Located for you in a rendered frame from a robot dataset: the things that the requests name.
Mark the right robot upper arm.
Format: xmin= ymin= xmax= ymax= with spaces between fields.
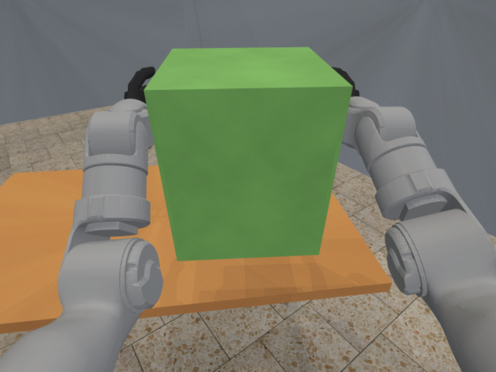
xmin=384 ymin=208 xmax=496 ymax=372

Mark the table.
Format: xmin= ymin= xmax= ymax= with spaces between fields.
xmin=0 ymin=166 xmax=392 ymax=334

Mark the left robot forearm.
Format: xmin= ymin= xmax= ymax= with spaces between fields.
xmin=58 ymin=98 xmax=154 ymax=303

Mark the right robot forearm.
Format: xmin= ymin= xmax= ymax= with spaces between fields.
xmin=342 ymin=96 xmax=496 ymax=268

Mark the robot left hand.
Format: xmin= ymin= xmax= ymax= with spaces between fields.
xmin=124 ymin=67 xmax=155 ymax=104

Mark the left robot upper arm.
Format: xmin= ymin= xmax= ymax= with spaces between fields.
xmin=0 ymin=237 xmax=164 ymax=372

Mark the robot right hand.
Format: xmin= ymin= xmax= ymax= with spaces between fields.
xmin=331 ymin=67 xmax=360 ymax=97

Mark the carton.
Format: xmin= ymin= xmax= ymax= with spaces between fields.
xmin=144 ymin=47 xmax=353 ymax=261

